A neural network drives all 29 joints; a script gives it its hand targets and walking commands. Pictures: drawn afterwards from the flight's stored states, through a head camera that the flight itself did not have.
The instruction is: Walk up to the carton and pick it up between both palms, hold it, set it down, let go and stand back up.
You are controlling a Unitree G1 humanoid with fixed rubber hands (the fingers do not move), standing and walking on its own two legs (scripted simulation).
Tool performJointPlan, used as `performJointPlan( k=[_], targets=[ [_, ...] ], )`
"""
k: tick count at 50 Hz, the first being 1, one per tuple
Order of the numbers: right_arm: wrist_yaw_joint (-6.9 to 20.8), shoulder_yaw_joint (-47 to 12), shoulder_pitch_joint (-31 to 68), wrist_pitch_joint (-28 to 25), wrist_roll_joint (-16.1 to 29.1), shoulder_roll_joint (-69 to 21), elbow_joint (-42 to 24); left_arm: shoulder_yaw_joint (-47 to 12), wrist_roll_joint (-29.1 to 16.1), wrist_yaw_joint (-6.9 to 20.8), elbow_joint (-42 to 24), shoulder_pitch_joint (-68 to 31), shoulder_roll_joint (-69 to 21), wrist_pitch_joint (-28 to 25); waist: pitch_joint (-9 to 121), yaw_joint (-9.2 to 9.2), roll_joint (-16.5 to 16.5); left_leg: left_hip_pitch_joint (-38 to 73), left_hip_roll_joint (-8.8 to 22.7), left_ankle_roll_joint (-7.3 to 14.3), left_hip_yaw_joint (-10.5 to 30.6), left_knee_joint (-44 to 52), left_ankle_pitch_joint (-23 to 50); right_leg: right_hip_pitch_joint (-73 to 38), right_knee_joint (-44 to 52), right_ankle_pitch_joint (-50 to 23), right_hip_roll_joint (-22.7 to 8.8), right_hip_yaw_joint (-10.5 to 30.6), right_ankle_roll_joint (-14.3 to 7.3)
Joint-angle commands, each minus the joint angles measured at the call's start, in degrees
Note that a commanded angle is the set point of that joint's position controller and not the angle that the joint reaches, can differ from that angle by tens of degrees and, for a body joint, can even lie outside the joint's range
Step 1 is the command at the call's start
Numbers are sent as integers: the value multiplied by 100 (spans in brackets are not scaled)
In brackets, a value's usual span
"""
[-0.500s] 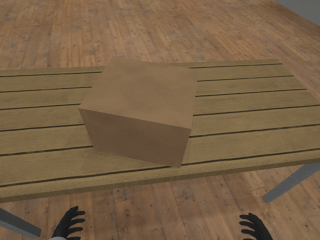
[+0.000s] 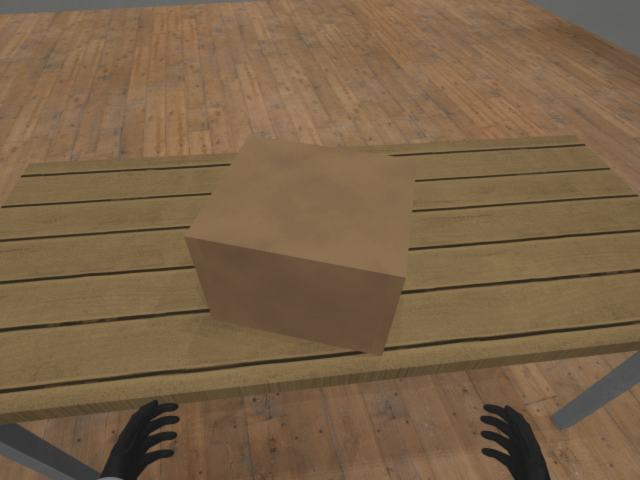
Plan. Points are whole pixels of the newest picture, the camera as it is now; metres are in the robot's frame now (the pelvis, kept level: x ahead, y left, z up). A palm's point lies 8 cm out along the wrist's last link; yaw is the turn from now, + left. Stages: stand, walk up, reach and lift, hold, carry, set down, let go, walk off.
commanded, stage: reach and lift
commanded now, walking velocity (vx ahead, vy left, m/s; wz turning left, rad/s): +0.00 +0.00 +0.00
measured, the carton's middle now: (312, 241) +0.51 +0.02 -0.01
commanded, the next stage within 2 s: none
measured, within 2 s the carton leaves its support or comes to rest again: neither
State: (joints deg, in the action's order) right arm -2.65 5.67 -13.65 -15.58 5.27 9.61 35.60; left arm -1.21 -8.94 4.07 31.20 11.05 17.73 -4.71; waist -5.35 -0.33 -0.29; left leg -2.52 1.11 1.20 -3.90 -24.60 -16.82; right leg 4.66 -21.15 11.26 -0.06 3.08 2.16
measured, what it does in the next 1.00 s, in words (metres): stands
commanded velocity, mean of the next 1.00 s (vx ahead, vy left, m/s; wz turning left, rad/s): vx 0.00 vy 0.00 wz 0.00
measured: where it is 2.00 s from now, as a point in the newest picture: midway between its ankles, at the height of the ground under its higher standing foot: outside the picture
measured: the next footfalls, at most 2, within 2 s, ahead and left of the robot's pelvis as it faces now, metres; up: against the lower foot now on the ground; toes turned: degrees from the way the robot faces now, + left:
none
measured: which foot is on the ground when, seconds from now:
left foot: down 0.00-1.00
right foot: down 0.00-1.00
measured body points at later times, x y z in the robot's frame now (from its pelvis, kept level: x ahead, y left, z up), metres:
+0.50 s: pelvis -0.01 +0.00 -0.01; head +0.00 +0.02 +0.44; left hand +0.20 +0.29 -0.03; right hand +0.21 -0.22 -0.04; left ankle -0.03 +0.10 -0.74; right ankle +0.01 -0.15 -0.74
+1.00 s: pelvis -0.01 +0.00 -0.01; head +0.00 +0.01 +0.44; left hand +0.28 +0.28 +0.01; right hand +0.26 -0.23 +0.00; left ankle -0.03 +0.10 -0.74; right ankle +0.01 -0.15 -0.74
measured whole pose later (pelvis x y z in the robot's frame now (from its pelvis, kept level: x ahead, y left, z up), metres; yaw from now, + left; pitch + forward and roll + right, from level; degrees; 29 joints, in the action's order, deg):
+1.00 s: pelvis -0.01 +0.00 -0.01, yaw +4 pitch -4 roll -2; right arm -10.7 2.3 1.9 -6.9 17.1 11.7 26.7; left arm -8.3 -25.5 9.3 37.4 -8.8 30.1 -12.1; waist -4.5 2.3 -0.6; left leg -8.6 0.1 1.7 -0.1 -30.8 -18.3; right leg 8.3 -25.0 12.9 -0.5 0.9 2.5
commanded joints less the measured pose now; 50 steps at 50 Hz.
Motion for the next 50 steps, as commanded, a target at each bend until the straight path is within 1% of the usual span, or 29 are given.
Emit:
performJointPlan(
  k=[1,5,7,12,13,15,17,18,19,21,22,23,24,26,28,29,31,32,36,38,41,45,47,48,50],
  targets=[
    [-146,158,351,-383,188,595,-707,264,-238,133,-581,-479,1012,-637,653,13,-211,-228,-82,-414,68,254,1722,-273,131,-1128,143,-141,-369],
    [-260,117,481,-517,336,524,-666,183,-517,276,-475,-579,1264,-1021,652,41,-239,-325,-84,-425,153,95,1755,-248,29,-1111,120,-112,-380],
    [-306,107,565,-570,412,526,-750,143,-655,335,-460,-601,1362,-1144,706,28,-281,-360,-74,-446,205,37,1810,-257,-19,-1088,128,-120,-400],
    [-437,23,591,-644,593,496,-846,88,-910,501,-381,-587,1614,-1404,791,66,-174,-414,-92,-449,320,-160,2091,-312,-113,-1301,123,-103,-374],
    [-462,48,667,-656,610,490,-861,92,-943,516,-417,-688,1681,-1458,775,64,-238,-450,-83,-473,349,-180,2120,-275,-144,-1281,124,-105,-381],
    [-523,23,730,-647,659,432,-953,80,-1042,574,-362,-779,1794,-1524,765,82,-203,-548,-100,-438,363,-219,1959,-261,-159,-1094,98,-80,-378],
    [-576,-18,813,-633,707,357,-1037,53,-1117,594,-416,-911,1900,-1604,805,62,-297,-637,-99,-429,390,-267,1892,-230,-216,-960,83,-62,-393],
    [-590,-49,794,-615,736,331,-1024,13,-1170,612,-374,-901,1919,-1628,742,64,-281,-652,-90,-424,410,-292,1891,-211,-234,-901,85,-65,-408],
    [-606,-33,927,-615,757,351,-1135,-6,-1230,615,-441,-1038,1985,-1664,810,50,-337,-664,-74,-435,430,-303,1873,-155,-249,-783,87,-78,-420],
    [-663,-63,937,-564,774,294,-1165,-40,-1301,647,-320,-1074,2048,-1683,747,73,-320,-741,-67,-416,454,-337,1712,-119,-266,-594,70,-58,-438],
    [-688,-49,1050,-565,787,301,-1275,-69,-1366,650,-413,-1231,2111,-1720,850,77,-349,-769,-61,-412,469,-348,1674,-90,-295,-527,68,-68,-439],
    [-707,-26,1219,-545,795,281,-1293,-117,-1426,642,-395,-1448,2167,-1750,870,98,-419,-848,-59,-412,481,-363,1530,-13,-323,-380,47,-58,-444],
    [-712,-70,1151,-516,816,253,-1232,-106,-1420,628,-392,-1396,2188,-1764,824,61,-476,-851,-33,-411,503,-372,1508,0,-355,-281,51,-57,-468],
    [-733,-6,1462,-477,838,316,-1295,-167,-1498,591,-394,-1719,2267,-1783,999,89,-593,-878,7,-429,546,-364,1368,94,-378,-57,52,-74,-494],
    [-743,-8,1467,-456,875,341,-1340,-257,-1590,567,-368,-1689,2248,-1806,1059,126,-566,-832,41,-439,603,-407,1485,101,-422,-142,70,-109,-494],
    [-756,23,1642,-428,872,370,-1319,-284,-1622,562,-314,-1893,2292,-1814,1064,161,-593,-861,44,-452,624,-422,1459,151,-425,-110,62,-107,-493],
    [-766,17,1683,-349,883,405,-1227,-369,-1659,558,-182,-1948,2267,-1783,1035,234,-576,-852,52,-445,661,-418,1455,153,-438,-138,63,-101,-486],
    [-776,24,1838,-294,901,446,-1230,-368,-1687,558,-153,-2121,2311,-1742,1087,241,-582,-850,59,-446,666,-393,1414,154,-430,-108,62,-104,-490],
    [-790,-19,2094,-63,993,608,-1346,-330,-1719,516,-176,-2436,2384,-1559,1236,243,-576,-754,72,-455,679,-350,1661,53,-404,-296,79,-125,-469],
    [-778,-21,2152,52,1035,693,-1392,-344,-1730,488,-220,-2547,2325,-1459,1330,274,-605,-593,92,-488,704,-307,1857,34,-364,-419,104,-154,-465],
    [-781,-27,2254,225,1053,788,-1576,-341,-1738,489,-216,-2689,2295,-1297,1372,335,-483,-475,73,-469,685,-261,2018,-54,-290,-624,107,-171,-442],
    [-794,-152,2440,502,1145,805,-1736,-241,-1704,522,-147,-3094,2352,-1090,1377,312,-407,-530,31,-382,618,-156,1893,-147,-215,-641,58,-132,-417],
    [-806,-145,2602,644,1146,821,-1818,-219,-1700,519,-110,-3362,2387,-993,1408,323,-439,-575,28,-359,583,-100,1744,-141,-196,-582,41,-126,-421],
    [-806,-172,2584,694,1184,828,-1903,-189,-1684,509,-174,-3389,2391,-955,1511,302,-436,-531,27,-351,568,-89,1786,-167,-201,-647,46,-129,-412],
    [-824,-181,2718,796,1198,873,-1953,-144,-1677,527,-63,-3578,2431,-854,1553,337,-376,-497,5,-328,537,-94,1853,-167,-184,-786,36,-128,-392]
  ],
)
